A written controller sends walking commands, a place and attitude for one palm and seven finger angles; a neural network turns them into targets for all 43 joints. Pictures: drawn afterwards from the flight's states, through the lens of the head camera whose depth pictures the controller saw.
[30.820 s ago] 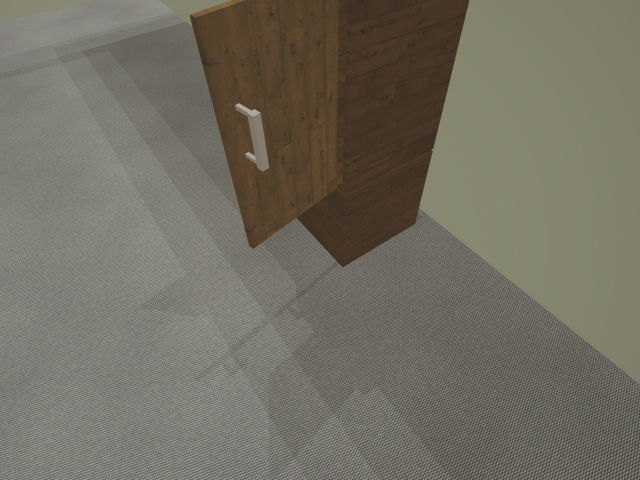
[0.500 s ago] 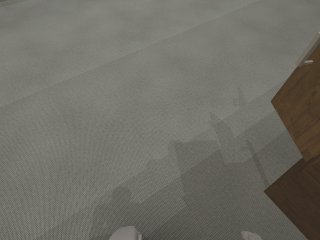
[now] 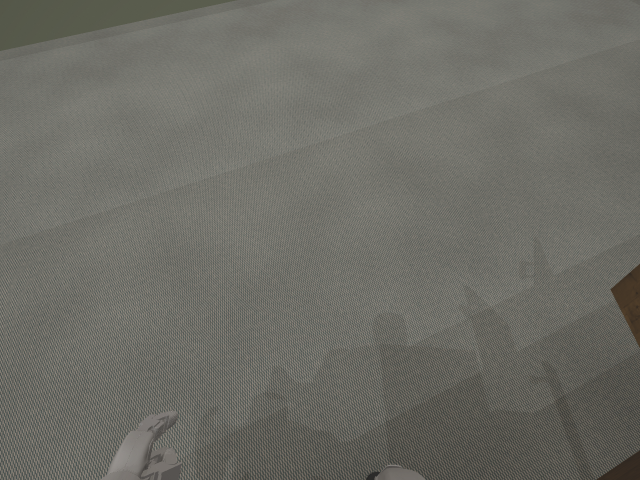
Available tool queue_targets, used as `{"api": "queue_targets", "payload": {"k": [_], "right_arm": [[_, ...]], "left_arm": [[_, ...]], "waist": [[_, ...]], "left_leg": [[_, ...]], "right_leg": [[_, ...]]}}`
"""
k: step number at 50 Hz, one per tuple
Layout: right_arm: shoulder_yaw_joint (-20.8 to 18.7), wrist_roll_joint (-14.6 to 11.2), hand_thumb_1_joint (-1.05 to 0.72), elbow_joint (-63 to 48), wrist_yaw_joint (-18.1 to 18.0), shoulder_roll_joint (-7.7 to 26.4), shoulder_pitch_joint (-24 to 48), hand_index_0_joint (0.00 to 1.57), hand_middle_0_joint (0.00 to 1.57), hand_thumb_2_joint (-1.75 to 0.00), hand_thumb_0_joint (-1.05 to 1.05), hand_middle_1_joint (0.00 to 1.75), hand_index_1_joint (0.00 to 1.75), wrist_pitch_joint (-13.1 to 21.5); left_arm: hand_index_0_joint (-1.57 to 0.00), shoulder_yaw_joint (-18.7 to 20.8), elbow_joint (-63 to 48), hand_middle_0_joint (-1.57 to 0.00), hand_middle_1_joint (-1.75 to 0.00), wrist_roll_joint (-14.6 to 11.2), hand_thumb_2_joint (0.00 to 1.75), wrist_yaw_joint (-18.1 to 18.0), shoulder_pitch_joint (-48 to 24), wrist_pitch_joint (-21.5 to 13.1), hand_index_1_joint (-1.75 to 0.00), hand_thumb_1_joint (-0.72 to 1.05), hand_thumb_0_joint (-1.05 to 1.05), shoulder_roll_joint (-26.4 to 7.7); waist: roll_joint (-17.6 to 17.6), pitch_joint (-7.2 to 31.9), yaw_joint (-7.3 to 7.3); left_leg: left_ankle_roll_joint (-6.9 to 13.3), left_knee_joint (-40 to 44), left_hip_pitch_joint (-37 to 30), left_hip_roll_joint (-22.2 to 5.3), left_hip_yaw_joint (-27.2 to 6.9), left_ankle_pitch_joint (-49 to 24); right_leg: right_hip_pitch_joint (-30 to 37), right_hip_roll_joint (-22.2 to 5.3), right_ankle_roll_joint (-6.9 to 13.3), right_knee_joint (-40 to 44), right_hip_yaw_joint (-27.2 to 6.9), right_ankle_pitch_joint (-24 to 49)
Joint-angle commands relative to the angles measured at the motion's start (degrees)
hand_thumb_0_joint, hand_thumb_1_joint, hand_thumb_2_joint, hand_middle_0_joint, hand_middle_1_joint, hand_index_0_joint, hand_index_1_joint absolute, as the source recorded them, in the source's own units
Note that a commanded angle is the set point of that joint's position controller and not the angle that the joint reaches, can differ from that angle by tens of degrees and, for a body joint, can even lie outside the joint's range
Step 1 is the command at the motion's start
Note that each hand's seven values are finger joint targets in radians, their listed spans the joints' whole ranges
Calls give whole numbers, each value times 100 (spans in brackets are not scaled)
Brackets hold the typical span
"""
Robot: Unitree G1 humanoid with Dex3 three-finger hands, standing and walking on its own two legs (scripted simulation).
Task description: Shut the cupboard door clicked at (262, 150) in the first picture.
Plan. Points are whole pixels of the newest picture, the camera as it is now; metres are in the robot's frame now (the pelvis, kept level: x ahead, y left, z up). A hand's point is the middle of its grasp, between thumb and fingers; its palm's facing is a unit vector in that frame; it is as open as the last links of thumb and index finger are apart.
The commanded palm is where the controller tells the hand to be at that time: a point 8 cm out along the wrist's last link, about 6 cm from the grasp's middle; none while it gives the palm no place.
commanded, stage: walk to a spot facing it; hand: left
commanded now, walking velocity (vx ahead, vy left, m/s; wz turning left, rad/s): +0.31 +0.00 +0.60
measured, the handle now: out of the picture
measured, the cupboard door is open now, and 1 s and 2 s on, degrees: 64 64 64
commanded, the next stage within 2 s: turn to face it in 0.72 s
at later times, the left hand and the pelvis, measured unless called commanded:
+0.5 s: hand out of the picture +0.05 +0.20 -0.17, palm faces +0.41 -0.89 -0.21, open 7.3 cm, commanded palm none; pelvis +0.18 +0.04 -0.01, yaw +21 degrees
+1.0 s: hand (160, 322) +0.38 +0.28 -0.14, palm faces +0.44 -0.86 -0.24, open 7.3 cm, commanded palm none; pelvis +0.36 +0.06 +0.01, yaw +27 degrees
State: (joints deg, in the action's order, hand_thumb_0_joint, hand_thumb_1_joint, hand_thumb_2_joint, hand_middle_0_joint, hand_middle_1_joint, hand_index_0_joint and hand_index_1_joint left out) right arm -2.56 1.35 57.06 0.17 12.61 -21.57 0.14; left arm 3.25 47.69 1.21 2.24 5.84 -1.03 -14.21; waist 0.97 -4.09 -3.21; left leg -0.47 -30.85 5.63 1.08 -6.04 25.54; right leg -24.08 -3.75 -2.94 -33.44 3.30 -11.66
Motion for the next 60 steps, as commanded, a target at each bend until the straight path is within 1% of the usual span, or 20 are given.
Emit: {"api": "queue_targets", "payload": {"k": [1, 3, 4, 7, 18, 21, 23, 24, 25, 27, 29, 32, 41, 46, 47, 49, 50, 51, 54, 60], "right_arm": [[-229, -38, -90, -775, 4, 649, 582, 20, 20, -90, 0, 30, 30, 212], [-230, 13, -90, -564, 57, 550, 546, 20, 20, -90, 0, 30, 30, 187], [-229, 9, -90, -481, 104, 476, 564, 20, 20, -90, 0, 30, 30, 129], [-177, 7, -90, -390, 194, 196, 484, 20, 20, -90, 0, 30, 30, -28], [-34, 30, -90, -1002, 382, 117, 2067, 20, 20, -90, 0, 30, 30, 27], [-94, 45, -90, -983, 338, 327, 1621, 20, 20, -90, 0, 30, 30, 99], [-239, 89, -90, -686, 268, 792, 359, 20, 20, -90, 0, 30, 30, 131], [-422, 143, -90, -575, 200, 1588, -328, 20, 20, -90, 0, 30, 30, 154], [-527, 58, -90, -507, 95, 2044, -693, 20, 20, -90, 0, 30, 30, 170], [-405, 4, -90, -570, -3, 1813, -221, 20, 20, -90, 0, 30, 30, 174], [-241, 4, -90, -868, -50, 1277, 784, 20, 20, -90, 0, 30, 30, 247], [-146, 0, -90, -861, -58, 1004, 984, 20, 20, -90, 0, 30, 30, 293], [-198, 6, -90, -530, -43, 843, 484, 20, 20, -90, 0, 30, 30, 248], [-98, -11, -90, -199, -141, 535, 311, 20, 20, -90, 0, 30, 30, 235], [-77, -40, -90, -146, -121, 403, 232, 20, 20, -90, 0, 30, 30, 242], [-34, -63, -90, -198, -85, 75, -167, 20, 20, -90, 0, 30, 30, 227], [-35, -53, -90, -199, -136, 169, -52, 20, 20, -90, 0, 30, 30, 153], [-30, -26, -90, -125, -162, 189, -9, 20, 20, -90, 0, 30, 30, 117], [-47, -90, -90, -104, -168, 195, 419, 20, 20, -90, 0, 30, 30, 26], [-122, -16, -90, -281, -146, 168, 728, 20, 20, -90, 0, 30, 30, -207]], "left_arm": [[-20, 418, 130, -20, -30, 19, 90, -248, 1924, -134, -30, 90, 0, -1498], [-20, 291, -26, -20, -30, 50, 90, -299, 1044, -174, -30, 90, 0, -911], [-20, 240, -60, -20, -30, 41, 90, -318, 769, -178, -30, 90, 0, -672], [-20, 176, 36, -20, -30, 37, 90, -287, 852, -299, -30, 90, 0, -438], [-20, 210, 574, -20, -30, 54, 90, -309, 1673, -371, -30, 90, 0, -599], [-20, 283, 547, -20, -30, 52, 90, -290, 1564, -353, -30, 90, 0, -871], [-20, 300, 494, -20, -30, -13, 90, -252, 1432, -320, -30, 90, 0, -975], [-20, 278, 331, -20, -30, -49, 90, -163, 1508, -292, -30, 90, 0, -718], [-20, 166, -78, -20, -30, -67, 90, -126, 965, -264, -30, 90, 0, -572], [-20, 207, -288, -20, -30, -51, 90, -221, 440, -222, -30, 90, 0, -551], [-20, 211, 74, -20, -30, 38, 90, -198, 891, -98, -30, 90, 0, -444], [-20, 207, 234, -20, -30, 78, 90, -149, 1247, 55, -30, 90, 0, -308], [-20, 119, -249, -20, -30, 28, 90, -108, 119, 59, -30, 90, 0, -202], [-20, -1, 169, -20, -30, 22, 90, -189, 866, -71, -30, 90, 0, -72], [-20, 38, 309, -20, -30, 23, 90, -217, 1233, -127, -30, 90, 0, -270], [-20, 140, 508, -20, -30, 54, 90, -284, 1755, -192, -30, 90, 0, -925], [-20, 108, 494, -20, -30, 8, 90, -299, 1724, -169, -30, 90, 0, -858], [-20, 129, 506, -20, -30, -8, 90, -325, 1401, -200, -30, 90, 0, -669], [-20, 142, 495, -20, -30, -61, 90, -369, 1129, -117, -30, 90, 0, -468], [-20, 225, 441, -20, -30, -29, 90, -378, 1108, -23, -30, 90, 0, -447]], "waist": [[-1821, 926, 1005], [-1449, 517, 548], [-1063, 413, 373], [-940, 299, 207], [-786, 14, 512], [-815, 353, 246], [-408, 1135, -443], [1087, 1746, -689], [1549, 1905, -837], [41, 1082, -457], [579, 656, 50], [553, 488, 324], [338, 261, 176], [284, 667, 453], [-101, 791, 575], [-1697, 911, 558], [-1212, 766, 577], [-1766, 709, 408], [-870, 806, 346], [-594, 890, 319]], "left_leg": [[274, -4163, 3404, -56, 81, 886], [207, -4684, 3392, -479, 115, -269], [154, -4529, 3102, -676, 165, -538], [2, -4079, 2993, -614, 485, -1088], [160, -1268, 3208, -630, 1195, -1246], [414, -796, 2147, -230, 1512, -790], [583, -80, -76, 43, 1467, -1340], [1118, 182, -1564, -1241, -603, -1706], [1777, 808, -2302, -2411, -2714, -3137], [1634, 1090, -1051, -2475, -2078, -2912], [1176, 1314, 313, -1821, -1245, -1923], [1083, 1648, 940, -1331, -759, -1623], [1212, 1809, 670, -1192, -773, -1546], [764, 664, 600, -1021, -60, -2670], [506, 224, 832, -764, 180, -2107], [57, -1595, 2139, 147, 996, 865], [14, -2208, 2071, -57, 754, 1282], [-36, -2576, 2324, -225, 540, 871], [-228, -2997, 2350, -359, 578, 87], [-375, -3075, 2490, -380, 493, -692]], "right_leg": [[3061, -2578, 858, 2292, -3322, -2592], [2030, -2254, 837, 2321, -2509, -2475], [1643, -2070, 747, 2220, -1550, -1758], [1488, -1621, 624, 2111, -72, 176], [2853, -1856, 717, 1698, 1091, 2471], [2889, -1984, 683, 681, 1310, 3878], [1910, -1657, 410, -1389, 1609, 3371], [235, -857, 62, -3251, 1578, 358], [-1465, -172, -79, -4541, 739, -2309], [-1638, -508, 39, -4713, -58, -1761], [-1131, -723, -16, -4178, -340, -1094], [-732, -531, -82, -3577, -279, -539], [-680, -215, -149, -1300, -157, 60], [1243, 180, 75, 485, 29, 590], [1888, -19, 144, 847, -334, 937], [2815, -1789, 1085, 1396, -2517, 2601], [2360, -1991, 1494, 1626, -2776, 2736], [2343, -1687, 1462, 1662, -2799, 3299], [2342, -1204, 1386, 1331, -1820, 4605], [1897, -858, 1185, 1626, -1728, 2817]]}}
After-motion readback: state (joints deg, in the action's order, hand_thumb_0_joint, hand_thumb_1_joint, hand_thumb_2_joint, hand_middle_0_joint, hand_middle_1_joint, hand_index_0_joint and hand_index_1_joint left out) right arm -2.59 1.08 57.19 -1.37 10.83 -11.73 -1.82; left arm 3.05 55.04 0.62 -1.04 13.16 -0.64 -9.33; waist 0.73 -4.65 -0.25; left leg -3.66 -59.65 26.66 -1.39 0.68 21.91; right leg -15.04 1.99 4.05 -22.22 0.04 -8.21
